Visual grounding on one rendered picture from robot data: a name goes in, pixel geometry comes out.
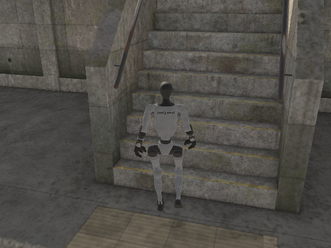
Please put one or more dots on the stairs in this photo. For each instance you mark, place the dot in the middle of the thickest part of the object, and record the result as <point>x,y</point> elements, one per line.
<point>222,59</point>

